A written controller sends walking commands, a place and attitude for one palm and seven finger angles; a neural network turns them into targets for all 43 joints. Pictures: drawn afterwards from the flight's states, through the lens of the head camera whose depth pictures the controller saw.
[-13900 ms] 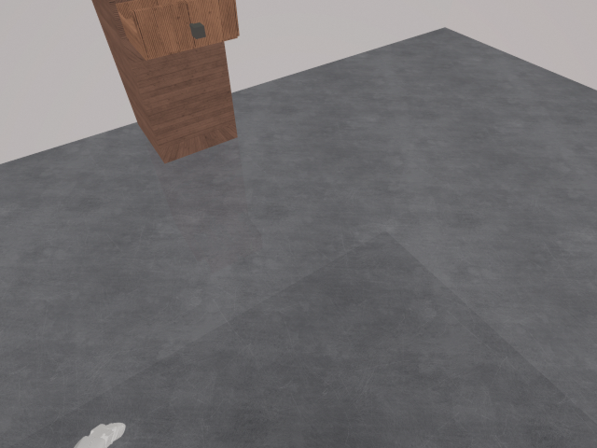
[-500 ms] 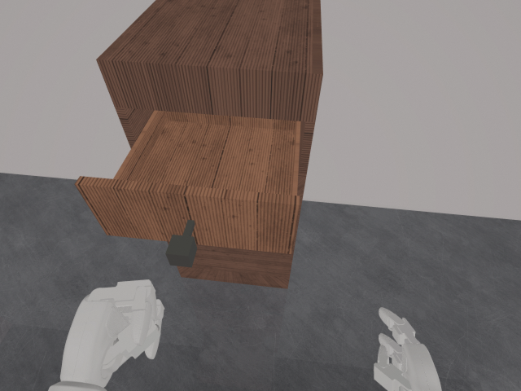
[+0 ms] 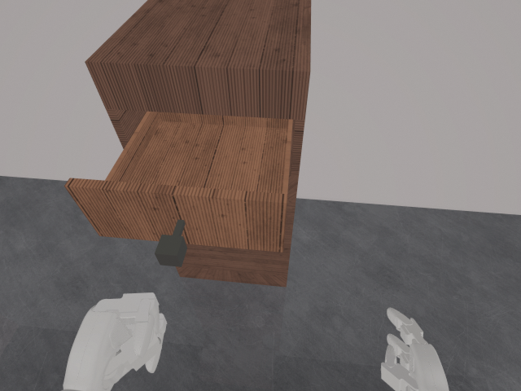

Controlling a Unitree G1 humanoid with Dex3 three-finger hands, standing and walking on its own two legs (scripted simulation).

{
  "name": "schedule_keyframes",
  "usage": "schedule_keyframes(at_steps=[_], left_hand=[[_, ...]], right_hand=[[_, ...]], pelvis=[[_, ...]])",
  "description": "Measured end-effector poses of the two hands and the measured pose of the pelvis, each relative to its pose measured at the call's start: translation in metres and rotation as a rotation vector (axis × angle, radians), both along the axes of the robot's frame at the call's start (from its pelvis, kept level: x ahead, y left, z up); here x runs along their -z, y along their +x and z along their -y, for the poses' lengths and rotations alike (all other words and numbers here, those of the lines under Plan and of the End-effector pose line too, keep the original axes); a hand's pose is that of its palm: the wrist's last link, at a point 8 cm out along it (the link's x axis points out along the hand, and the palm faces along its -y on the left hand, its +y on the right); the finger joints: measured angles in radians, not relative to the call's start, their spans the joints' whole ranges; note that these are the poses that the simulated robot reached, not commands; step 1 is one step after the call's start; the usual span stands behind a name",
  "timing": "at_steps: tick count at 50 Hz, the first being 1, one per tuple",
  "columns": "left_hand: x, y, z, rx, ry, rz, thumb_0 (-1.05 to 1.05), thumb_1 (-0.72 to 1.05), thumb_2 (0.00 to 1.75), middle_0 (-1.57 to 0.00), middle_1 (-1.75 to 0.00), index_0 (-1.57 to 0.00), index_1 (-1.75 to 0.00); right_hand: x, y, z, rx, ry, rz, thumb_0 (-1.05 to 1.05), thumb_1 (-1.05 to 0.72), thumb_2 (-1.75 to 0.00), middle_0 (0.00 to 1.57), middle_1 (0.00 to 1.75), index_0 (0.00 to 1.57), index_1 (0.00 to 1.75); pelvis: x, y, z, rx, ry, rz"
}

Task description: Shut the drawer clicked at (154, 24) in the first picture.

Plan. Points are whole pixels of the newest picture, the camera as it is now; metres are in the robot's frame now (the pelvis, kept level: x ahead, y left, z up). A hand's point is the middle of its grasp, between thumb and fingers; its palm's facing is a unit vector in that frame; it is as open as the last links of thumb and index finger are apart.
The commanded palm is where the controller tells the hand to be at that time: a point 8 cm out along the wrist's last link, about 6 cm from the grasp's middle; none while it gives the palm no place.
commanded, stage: bring the fist close to the handle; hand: left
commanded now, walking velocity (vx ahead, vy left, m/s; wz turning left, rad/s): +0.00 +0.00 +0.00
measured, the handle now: (175, 240) +0.37 +0.18 +0.00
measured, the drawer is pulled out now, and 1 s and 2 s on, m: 0.23 0.23 0.21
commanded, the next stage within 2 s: push the drawer shut in 1.34 s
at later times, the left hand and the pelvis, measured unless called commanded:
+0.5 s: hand (176, 309) +0.23 +0.14 +0.04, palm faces -0.03 -1.00 -0.06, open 3.3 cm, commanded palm +0.21 +0.19 +0.05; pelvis +0.00 -0.01 -0.02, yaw +0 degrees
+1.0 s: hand (193, 299) +0.26 +0.13 -0.01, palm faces -0.10 -0.99 -0.04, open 3.3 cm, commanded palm +0.24 +0.19 +0.00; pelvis -0.01 +0.00 -0.05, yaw -1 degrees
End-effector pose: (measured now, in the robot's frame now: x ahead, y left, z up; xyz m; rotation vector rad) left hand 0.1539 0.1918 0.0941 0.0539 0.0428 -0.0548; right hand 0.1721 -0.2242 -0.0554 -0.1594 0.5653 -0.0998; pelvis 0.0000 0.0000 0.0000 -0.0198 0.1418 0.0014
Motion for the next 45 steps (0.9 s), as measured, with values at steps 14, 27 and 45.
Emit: schedule_keyframes(at_steps=[14, 27, 45], left_hand=[[0.026, 0.031, 0.008, 0.008, -0.005, 0.011, 0.02, 0.9, 0.9, -1.4, -1.6, -1.4, -1.6], [0.052, 0.057, 0.001, -0.02, 0.004, 0.001, 0.02, 0.9, 0.9, -1.4, -1.6, -1.4, -1.6], [0.087, 0.084, 0.003, 0.02, -0.013, 0.032, 0.02, 0.9, 0.9, -1.4, -1.6, -1.4, -1.6]], right_hand=[[0.017, -0.011, 0.017, 0.005, -0.033, -0.067, 0.02, -0.9, -0.9, 0.2, 0.3, 0.2, 0.3], [0.037, -0.021, 0.024, 0.027, -0.043, -0.158, 0.02, -0.9, -0.9, 0.2, 0.3, 0.2, 0.3], [0.064, -0.017, 0.012, 0.003, -0.054, -0.192, 0.01, -0.9, -0.9, 0.2, 0.3, 0.2, 0.3]], pelvis=[[0.008, -0.003, 0.008, -0.001, 0.005, -0.044], [0.017, 0.0, 0.009, 0.009, 0.009, -0.096], [0.04, -0.01, 0.0, 0.009, -0.001, -0.164]])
